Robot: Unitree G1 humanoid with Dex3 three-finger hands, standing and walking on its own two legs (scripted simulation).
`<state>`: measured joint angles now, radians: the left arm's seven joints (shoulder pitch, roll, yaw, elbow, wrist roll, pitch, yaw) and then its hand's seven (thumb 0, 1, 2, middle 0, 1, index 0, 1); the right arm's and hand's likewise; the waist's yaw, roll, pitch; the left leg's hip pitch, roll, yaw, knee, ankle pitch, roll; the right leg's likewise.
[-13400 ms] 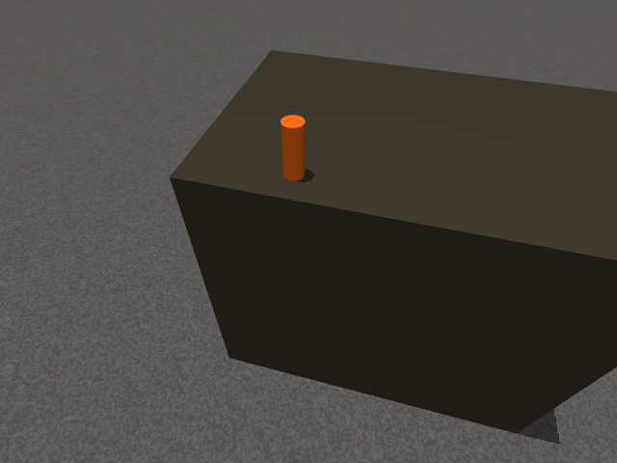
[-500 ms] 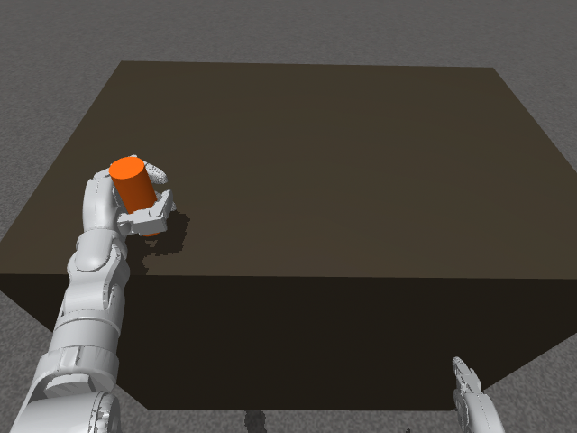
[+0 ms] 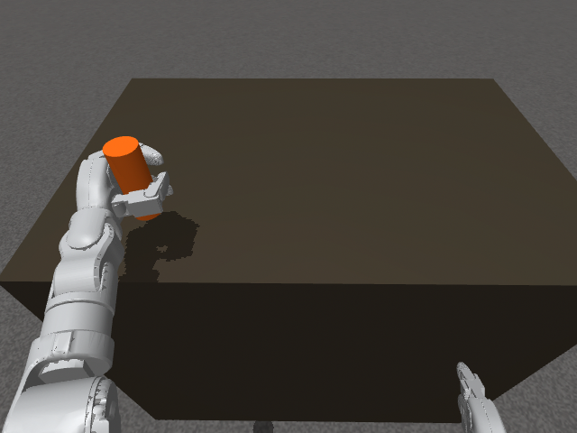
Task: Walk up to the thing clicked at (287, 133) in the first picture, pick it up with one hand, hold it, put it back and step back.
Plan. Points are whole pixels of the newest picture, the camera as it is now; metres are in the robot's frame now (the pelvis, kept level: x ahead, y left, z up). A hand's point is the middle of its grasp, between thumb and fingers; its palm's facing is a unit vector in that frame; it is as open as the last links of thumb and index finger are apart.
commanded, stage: settle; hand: left
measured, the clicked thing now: (135, 181) +0.42 +0.19 +0.16
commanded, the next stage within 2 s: lift in 0.16 s
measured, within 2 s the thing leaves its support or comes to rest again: neither
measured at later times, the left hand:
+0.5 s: hand (142, 169) +0.42 +0.18 +0.19, palm faces +0.12 -0.99 -0.03, open 5.4 cm
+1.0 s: hand (110, 143) +0.36 +0.17 +0.27, palm faces +0.10 -0.99 -0.03, open 5.4 cm
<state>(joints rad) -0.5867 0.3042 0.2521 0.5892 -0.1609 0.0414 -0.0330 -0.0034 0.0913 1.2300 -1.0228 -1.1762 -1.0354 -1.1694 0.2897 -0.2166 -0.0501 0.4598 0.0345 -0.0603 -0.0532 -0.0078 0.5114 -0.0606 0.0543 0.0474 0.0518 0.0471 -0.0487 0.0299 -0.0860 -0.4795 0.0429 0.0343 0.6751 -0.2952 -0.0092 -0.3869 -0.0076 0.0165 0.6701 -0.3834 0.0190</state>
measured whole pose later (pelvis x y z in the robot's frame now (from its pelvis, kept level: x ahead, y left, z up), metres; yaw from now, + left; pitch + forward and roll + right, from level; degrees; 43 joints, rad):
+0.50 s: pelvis +0.00 +0.00 +0.01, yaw +0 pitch +3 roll +0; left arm -0.59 0.31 0.25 0.52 -0.16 0.14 -0.04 0.00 0.11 1.21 -1.01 -1.19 -1.02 -1.18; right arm 0.28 -0.23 -0.06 0.49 0.04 -0.11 -0.06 -0.01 0.52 -0.06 0.05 0.05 0.05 0.05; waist -0.04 0.04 -0.07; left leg -0.39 0.04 0.03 0.58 -0.25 -0.01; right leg -0.30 -0.01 0.01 0.58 -0.34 0.02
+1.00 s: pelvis +0.00 +0.00 +0.02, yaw +1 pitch -1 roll +0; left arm -0.53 0.30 0.27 0.10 -0.21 0.53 -0.07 0.00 0.11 1.20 -1.00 -1.19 -1.02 -1.18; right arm 0.26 -0.24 -0.08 0.57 0.05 -0.14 -0.05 -0.01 0.53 -0.06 0.05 0.05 0.05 0.05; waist 0.00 0.08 -0.07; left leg -0.27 0.03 0.02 0.50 -0.21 -0.01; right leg -0.17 -0.02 -0.01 0.51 -0.31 0.02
